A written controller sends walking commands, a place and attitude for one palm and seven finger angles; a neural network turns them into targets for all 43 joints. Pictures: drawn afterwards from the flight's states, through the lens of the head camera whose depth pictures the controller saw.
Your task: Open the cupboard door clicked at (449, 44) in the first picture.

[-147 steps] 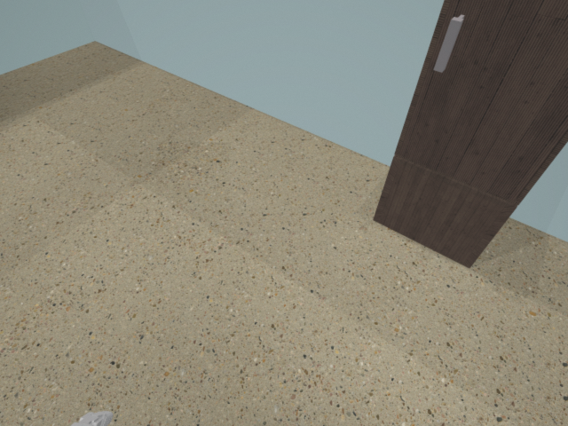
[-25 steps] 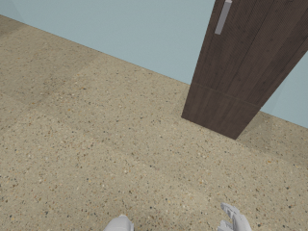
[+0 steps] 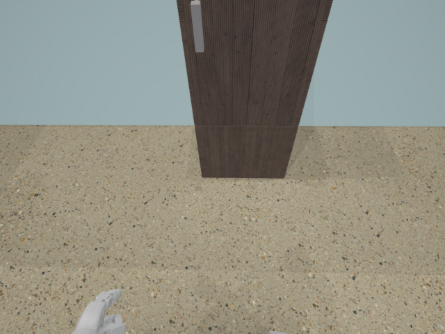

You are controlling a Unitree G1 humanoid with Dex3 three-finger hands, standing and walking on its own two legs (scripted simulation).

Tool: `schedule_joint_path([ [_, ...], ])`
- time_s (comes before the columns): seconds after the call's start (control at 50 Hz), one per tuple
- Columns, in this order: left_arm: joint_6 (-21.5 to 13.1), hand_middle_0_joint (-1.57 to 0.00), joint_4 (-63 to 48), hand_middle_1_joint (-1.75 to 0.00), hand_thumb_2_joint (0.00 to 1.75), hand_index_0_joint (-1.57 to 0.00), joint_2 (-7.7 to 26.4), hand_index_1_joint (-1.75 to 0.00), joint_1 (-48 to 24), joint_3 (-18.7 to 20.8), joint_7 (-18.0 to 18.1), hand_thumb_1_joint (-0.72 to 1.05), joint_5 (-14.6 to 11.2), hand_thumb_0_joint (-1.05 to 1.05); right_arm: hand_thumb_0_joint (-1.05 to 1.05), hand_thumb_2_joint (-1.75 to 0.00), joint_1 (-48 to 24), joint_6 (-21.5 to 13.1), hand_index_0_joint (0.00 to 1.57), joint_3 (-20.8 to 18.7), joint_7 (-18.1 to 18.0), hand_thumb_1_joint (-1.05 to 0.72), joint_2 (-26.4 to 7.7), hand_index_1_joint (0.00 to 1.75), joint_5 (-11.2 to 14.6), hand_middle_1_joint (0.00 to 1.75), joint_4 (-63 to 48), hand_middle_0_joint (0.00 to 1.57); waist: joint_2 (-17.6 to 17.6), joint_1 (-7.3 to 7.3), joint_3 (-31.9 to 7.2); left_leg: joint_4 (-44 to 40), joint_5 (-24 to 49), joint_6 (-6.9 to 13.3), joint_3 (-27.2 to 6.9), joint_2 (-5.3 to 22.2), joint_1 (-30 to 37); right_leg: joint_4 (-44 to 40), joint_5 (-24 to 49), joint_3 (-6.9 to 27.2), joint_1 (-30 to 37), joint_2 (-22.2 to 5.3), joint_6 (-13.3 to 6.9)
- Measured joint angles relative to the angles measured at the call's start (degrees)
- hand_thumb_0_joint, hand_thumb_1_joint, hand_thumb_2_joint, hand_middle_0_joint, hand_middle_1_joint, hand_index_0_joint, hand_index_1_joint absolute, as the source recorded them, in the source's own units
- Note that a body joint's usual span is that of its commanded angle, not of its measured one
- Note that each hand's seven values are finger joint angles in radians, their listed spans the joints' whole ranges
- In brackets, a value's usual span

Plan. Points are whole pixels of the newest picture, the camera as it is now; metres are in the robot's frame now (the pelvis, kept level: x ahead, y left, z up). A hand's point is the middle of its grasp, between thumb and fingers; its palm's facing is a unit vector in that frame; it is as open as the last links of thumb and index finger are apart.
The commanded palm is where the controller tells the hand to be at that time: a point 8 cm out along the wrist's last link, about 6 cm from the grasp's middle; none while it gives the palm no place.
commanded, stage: take the last steps up to it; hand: left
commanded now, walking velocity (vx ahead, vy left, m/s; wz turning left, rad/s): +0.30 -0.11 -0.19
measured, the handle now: (198, 24) +0.91 +0.08 +0.10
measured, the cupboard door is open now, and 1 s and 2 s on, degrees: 0 0 0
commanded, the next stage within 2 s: come to a stop and stand still in 0.96 s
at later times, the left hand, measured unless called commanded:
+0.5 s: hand (129, 323) +0.17 +0.20 -0.16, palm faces -0.10 -0.98 -0.15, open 7.4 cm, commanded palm none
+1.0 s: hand (178, 258) +0.30 +0.12 -0.16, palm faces -0.03 -0.99 -0.17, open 7.3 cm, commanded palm none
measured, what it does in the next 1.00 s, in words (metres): walks ahead: left foot, then right foot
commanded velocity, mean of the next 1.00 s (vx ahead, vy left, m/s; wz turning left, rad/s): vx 0.26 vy -0.07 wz -0.02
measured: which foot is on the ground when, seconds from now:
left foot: down 0.00-0.00, up 0.02-0.30, down 0.32-0.72, up 0.74-1.00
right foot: down 0.00-0.32, up 0.34-0.70, down 0.72-1.00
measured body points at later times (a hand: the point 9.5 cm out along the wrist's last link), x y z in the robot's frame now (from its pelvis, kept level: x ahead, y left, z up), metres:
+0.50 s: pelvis +0.11 +0.02 +0.02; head +0.13 +0.04 +0.47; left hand +0.18 +0.25 -0.14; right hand +0.05 -0.20 -0.12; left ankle +0.08 +0.13 -0.72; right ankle +0.09 -0.13 -0.64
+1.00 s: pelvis +0.28 -0.06 +0.01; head +0.29 -0.05 +0.46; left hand +0.30 +0.17 -0.15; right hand +0.32 -0.30 -0.13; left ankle +0.33 +0.04 -0.69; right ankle +0.25 -0.16 -0.72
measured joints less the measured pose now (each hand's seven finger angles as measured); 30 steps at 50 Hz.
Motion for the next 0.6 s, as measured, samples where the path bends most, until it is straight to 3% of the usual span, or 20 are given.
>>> schedule_joint_path([
  [0.04, -1.3, -0.19, 0.4, -0.3, 0.9, -0.19, -0.9, -0.3, -0.7, -1.0, 0.7, 0.91, -0.5, 0.0, 0.0, -0.9, -0.1, 1.3, 0.19, 0.2, -0.2, -0.91, -0.5, 0.3, 0.4, 0.3, 0.4, 0.2, 1.3, -0.31, 1.0, 11.5, -6.9, -1.7, -7.2, -0.1, -5.0, 2.7, -2.1, 0.0, -0.7, 1.2, -1.3],
  [0.08, -1.5, -0.19, 0.9, -0.3, 0.9, -0.2, -1.9, -0.3, -0.3, -1.7, 1.2, 0.91, -0.7, 0.0, 0.01, -0.9, -0.5, 2.5, 0.19, 0.4, -0.4, -0.91, -0.4, 0.3, 0.4, 0.3, 1.0, 0.2, 1.7, -0.25, 1.0, 20.9, -8.4, -2.4, -13.0, -1.6, -9.3, 2.0, -3.9, 0.3, 0.4, 2.0, -1.4],
  [0.14, -1.3, -0.2, 2.6, -0.3, 0.9, -0.2, -3.1, -0.3, 1.5, -2.3, 1.5, 0.91, -0.7, 0.0, 0.01, -0.9, -1.0, 2.7, 0.19, 0.9, 0.1, -0.91, 0.4, 0.3, 0.0, 0.3, 0.9, 0.2, 1.4, -0.12, -0.2, 24.1, -3.8, -3.0, -16.2, -2.2, -12.5, -2.3, -2.7, 1.2, 2.8, 2.8, -1.0],
  [0.22, -1.5, -0.2, 5.4, -0.3, 0.9, -0.2, -3.6, -0.3, 4.1, -2.6, 1.1, 0.9, -0.3, 0.0, 0.01, -0.9, -1.4, 1.4, 0.19, 1.4, 0.6, -0.91, 2.2, 0.3, -0.1, 0.3, 0.0, 0.2, -0.2, 0.29, -1.8, 14.8, -1.5, -3.0, -16.8, -2.7, -11.5, -6.0, -1.7, 2.3, 5.0, 3.2, -0.9],
  [0.3, -1.4, -0.2, 7.6, -0.3, 0.89, -0.2, -2.9, -0.3, 6.7, -1.7, 0.8, 0.91, -0.7, 0.0, 0.01, -0.9, -0.9, -0.5, 0.19, 2.0, 0.4, -0.9, 3.6, 0.3, 0.0, 0.3, -0.4, 0.2, -1.5, 1.34, -3.2, -1.1, 2.1, -2.3, -15.5, -3.9, -4.9, -4.7, -3.8, 3.0, 5.9, 3.6, 0.0],
  [0.32, -1.2, -0.2, 8.0, -0.3, 0.89, -0.2, -2.7, -0.3, 7.5, -1.5, 0.7, 0.91, -0.9, 0.0, 0.01, -0.9, -0.5, -1.3, 0.19, 2.1, 0.3, -0.9, 3.7, 0.3, -0.1, 0.3, -0.4, 0.2, -1.5, 1.47, -3.7, -4.7, 1.8, -1.5, -15.4, -4.0, -3.2, -2.5, -5.6, 3.0, 5.2, 3.7, 0.0],
  [0.38, 0.2, -0.2, 10.0, -0.3, 0.9, -0.2, -1.5, -0.3, 9.0, -0.6, 0.3, 0.91, -0.4, 0.0, 0.0, -0.9, 0.3, -2.6, 0.2, 2.6, -0.4, -0.9, 5.4, 0.3, -0.6, 0.3, 0.6, 0.2, -3.3, 1.28, -4.3, -3.9, 1.7, 0.3, -14.0, -4.3, -1.8, 13.2, -12.7, 3.9, -0.2, 3.6, -0.1],
  [0.42, 0.4, -0.2, 11.0, -0.3, 0.9, -0.2, -1.0, -0.3, 9.3, -0.2, -0.3, 0.91, 0.0, 0.0, 0.0, -0.9, 1.9, -3.1, 0.2, 2.8, -0.6, -0.9, 6.2, 0.3, -0.7, 0.3, 1.5, 0.2, -3.4, 0.95, -4.4, -7.1, 2.8, 0.3, -13.6, -4.2, 0.9, 22.3, -10.5, 3.3, -4.0, 3.1, 0.1],
  [0.46, 0.0, -0.2, 11.4, -0.3, 0.9, -0.2, -0.8, -0.3, 9.2, 0.0, -0.7, 0.91, 0.0, 0.0, 0.0, -0.9, 3.5, -3.4, 0.2, 2.9, -0.9, -0.9, 6.8, 0.3, -0.5, 0.3, 2.9, 0.2, -3.2, 1.1, -4.2, -11.4, 4.1, -0.1, -13.4, -4.1, 4.0, 25.6, -7.2, 2.7, -6.8, 1.9, 0.7],
  [0.52, -0.5, -0.2, 11.4, -0.3, 0.9, -0.2, -1.1, -0.3, 8.5, -0.2, -0.8, 0.91, -0.1, 0.0, 0.0, -0.9, 5.7, -3.5, 0.2, 2.9, -1.0, -0.9, 7.3, 0.3, -0.4, 0.3, 5.0, 0.2, -2.6, 1.37, -3.4, -16.5, 5.3, -0.6, -13.0, -3.8, 7.9, 22.9, -3.8, 2.0, -9.1, -0.3, 1.6],
  [0.6, -0.8, -0.19, 11.7, -0.3, 0.9, -0.19, -2.0, -0.3, 6.6, -0.7, -0.7, 0.91, -0.4, 0.0, 0.0, -0.9, 7.7, -3.2, 0.2, 2.4, -0.7, -0.9, 7.8, 0.3, -0.4, 0.3, 7.1, 0.2, -2.0, 0.75, -1.9, -19.1, 4.5, -1.8, -12.3, -3.5, 11.4, 12.1, -2.0, 0.8, -9.0, -2.1, 2.0],
])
